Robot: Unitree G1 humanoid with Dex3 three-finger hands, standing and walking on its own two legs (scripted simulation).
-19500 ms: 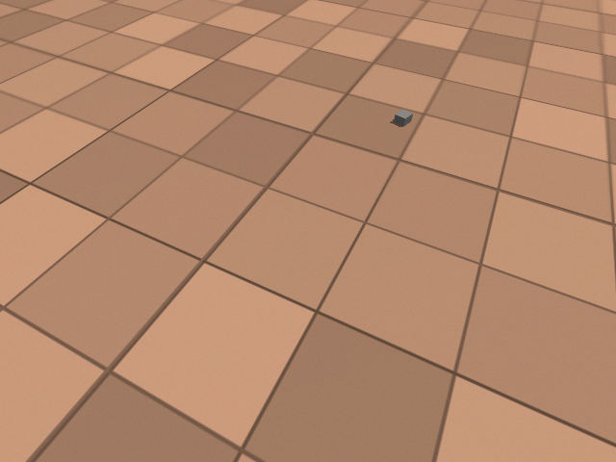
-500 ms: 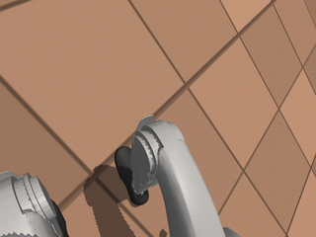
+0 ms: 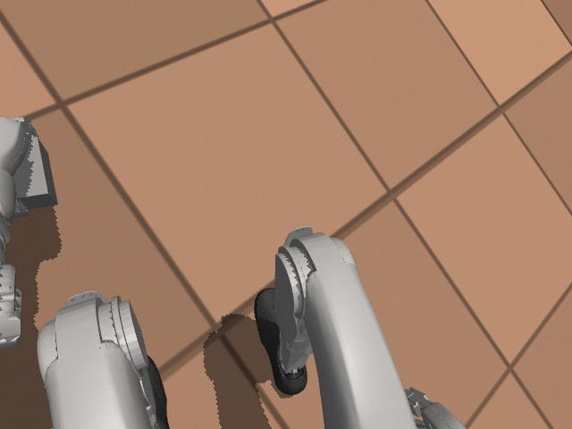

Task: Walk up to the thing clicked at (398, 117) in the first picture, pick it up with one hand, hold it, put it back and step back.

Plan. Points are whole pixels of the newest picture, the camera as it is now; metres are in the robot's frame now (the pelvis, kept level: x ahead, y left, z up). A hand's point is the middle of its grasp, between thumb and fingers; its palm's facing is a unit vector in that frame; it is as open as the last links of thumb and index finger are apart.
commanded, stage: lift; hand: left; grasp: from above
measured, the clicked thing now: (18, 175) +0.51 +0.23 -0.20
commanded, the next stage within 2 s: hold in 1.80 s
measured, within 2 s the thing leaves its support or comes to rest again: neither
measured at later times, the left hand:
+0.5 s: hand out of the picture +0.47 +0.26 -0.08, palm faces -0.45 -0.09 -0.89, open 11.1 cm
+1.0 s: hand out of the picture +0.39 +0.26 +0.11, palm faces -0.42 -0.10 -0.90, open 11.0 cm
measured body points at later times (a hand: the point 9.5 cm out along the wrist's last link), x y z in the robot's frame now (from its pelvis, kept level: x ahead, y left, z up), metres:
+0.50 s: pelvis +0.01 +0.00 +0.05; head +0.23 +0.04 +0.44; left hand +0.49 +0.26 -0.03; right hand +0.06 -0.28 -0.06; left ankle +0.08 +0.12 -0.30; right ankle +0.13 -0.14 -0.30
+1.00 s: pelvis +0.01 +0.00 +0.20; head +0.15 +0.02 +0.62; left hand +0.41 +0.26 +0.16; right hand +0.14 -0.26 +0.07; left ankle +0.08 +0.12 -0.30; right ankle +0.13 -0.14 -0.30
